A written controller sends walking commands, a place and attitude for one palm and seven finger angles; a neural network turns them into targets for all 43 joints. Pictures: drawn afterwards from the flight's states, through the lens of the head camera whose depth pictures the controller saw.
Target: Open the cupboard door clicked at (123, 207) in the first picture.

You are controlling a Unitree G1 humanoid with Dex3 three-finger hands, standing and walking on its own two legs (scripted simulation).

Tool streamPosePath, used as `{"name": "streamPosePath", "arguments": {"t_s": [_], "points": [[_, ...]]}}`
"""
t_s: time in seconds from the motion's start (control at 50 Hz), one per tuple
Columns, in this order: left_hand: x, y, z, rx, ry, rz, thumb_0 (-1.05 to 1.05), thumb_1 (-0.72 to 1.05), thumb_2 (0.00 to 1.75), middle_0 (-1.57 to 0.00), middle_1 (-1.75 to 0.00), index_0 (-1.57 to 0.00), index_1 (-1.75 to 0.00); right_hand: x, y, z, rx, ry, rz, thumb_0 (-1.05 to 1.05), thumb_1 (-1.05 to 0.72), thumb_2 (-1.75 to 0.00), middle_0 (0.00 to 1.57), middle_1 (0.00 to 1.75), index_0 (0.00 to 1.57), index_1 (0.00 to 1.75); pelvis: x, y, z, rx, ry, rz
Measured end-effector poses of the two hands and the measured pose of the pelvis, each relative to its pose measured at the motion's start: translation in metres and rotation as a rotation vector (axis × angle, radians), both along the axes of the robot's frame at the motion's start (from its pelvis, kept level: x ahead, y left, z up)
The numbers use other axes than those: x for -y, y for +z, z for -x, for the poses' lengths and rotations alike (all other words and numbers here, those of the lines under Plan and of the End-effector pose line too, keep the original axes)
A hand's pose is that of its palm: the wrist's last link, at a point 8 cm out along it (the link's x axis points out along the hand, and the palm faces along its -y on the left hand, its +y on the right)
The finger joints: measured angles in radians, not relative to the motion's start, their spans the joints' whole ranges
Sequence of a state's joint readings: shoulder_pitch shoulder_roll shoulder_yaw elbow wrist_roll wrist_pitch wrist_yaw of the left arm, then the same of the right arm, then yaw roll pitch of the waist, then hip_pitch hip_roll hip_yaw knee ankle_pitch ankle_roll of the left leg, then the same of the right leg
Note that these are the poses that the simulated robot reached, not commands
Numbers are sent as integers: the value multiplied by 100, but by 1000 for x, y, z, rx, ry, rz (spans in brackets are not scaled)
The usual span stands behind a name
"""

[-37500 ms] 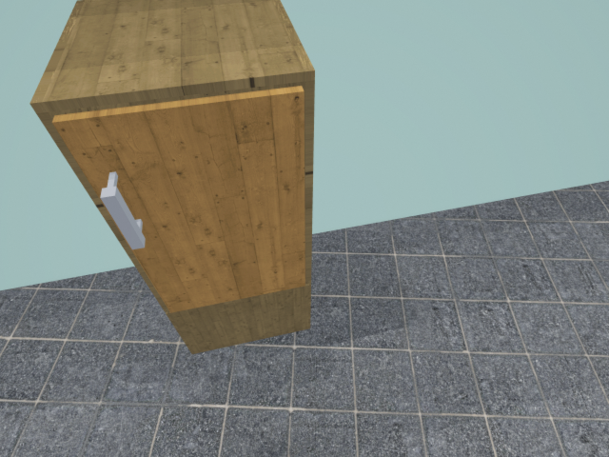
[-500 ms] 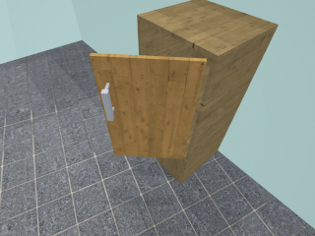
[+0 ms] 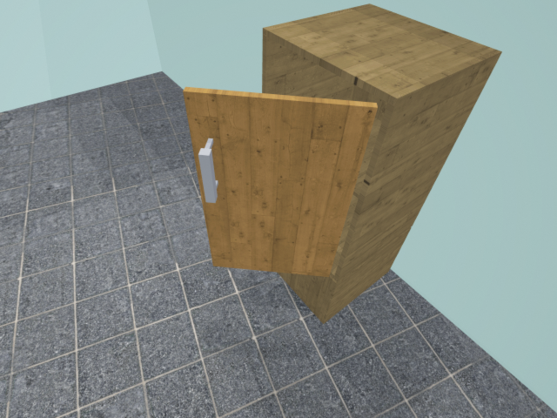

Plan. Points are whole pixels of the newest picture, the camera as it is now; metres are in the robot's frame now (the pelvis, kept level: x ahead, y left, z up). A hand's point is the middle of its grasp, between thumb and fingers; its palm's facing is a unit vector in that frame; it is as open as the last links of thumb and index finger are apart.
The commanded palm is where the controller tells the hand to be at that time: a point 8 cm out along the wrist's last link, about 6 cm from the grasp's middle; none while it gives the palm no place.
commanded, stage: come to a stop and stand still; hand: left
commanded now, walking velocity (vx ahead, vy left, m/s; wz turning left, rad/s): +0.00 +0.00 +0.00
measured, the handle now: (210, 170) +0.60 +0.19 -0.01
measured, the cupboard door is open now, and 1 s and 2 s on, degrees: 47 47 47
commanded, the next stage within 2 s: look again from close up in 0.28 s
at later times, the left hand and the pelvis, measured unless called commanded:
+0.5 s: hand out of the picture -0.05 +0.16 -0.18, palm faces +0.03 -0.99 -0.14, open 7.4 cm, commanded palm none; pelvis -0.01 +0.02 -0.01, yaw +0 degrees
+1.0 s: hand out of the picture +0.04 +0.20 -0.16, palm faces +0.15 -0.97 -0.18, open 7.3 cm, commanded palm +0.10 +0.25 -0.07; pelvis -0.01 +0.02 +0.00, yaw +0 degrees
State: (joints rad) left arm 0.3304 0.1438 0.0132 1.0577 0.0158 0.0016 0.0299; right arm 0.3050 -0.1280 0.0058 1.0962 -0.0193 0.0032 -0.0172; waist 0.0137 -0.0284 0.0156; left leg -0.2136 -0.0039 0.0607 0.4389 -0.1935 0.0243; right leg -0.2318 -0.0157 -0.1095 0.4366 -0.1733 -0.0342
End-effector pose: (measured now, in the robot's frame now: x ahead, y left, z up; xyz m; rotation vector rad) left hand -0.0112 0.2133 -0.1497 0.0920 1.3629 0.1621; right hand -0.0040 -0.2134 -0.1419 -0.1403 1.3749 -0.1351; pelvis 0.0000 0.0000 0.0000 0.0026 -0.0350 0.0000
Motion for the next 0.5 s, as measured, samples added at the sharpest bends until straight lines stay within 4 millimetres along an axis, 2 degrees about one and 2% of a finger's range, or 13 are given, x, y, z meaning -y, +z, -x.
{"name": "streamPosePath", "arguments": {"t_s": [0.14, 0.26, 0.4, 0.5], "points": [[8, -2, 33, -72, 19, 29, 0, 91, 90, -19, -29, -20, -30, -13, -1, 17, -30, -10, -20, 1, -91, -90, 20, 30, 20, 30, -4, 0, 4, -4, 0, 2], [12, -2, 48, -109, 31, 43, 0, 90, 90, -19, -29, -20, -30, -24, -2, 30, -61, -22, -36, 0, -91, -90, 20, 30, 20, 30, -6, 0, 5, -11, -1, 4], [13, -3, 49, -115, 23, 44, 0, 90, 90, -19, -29, -20, -30, -32, -4, 35, -75, -31, -50, 0, -91, -90, 20, 30, 20, 30, -9, -1, 4, -15, -7, 7], [3, -7, 39, -96, -17, 28, 0, 90, 90, -20, -30, -20, -30, -31, -11, 21, -8, -30, -41, 1, -91, -90, 20, 30, 20, 30, -17, -7, 6, -2, -4, 15]]}}
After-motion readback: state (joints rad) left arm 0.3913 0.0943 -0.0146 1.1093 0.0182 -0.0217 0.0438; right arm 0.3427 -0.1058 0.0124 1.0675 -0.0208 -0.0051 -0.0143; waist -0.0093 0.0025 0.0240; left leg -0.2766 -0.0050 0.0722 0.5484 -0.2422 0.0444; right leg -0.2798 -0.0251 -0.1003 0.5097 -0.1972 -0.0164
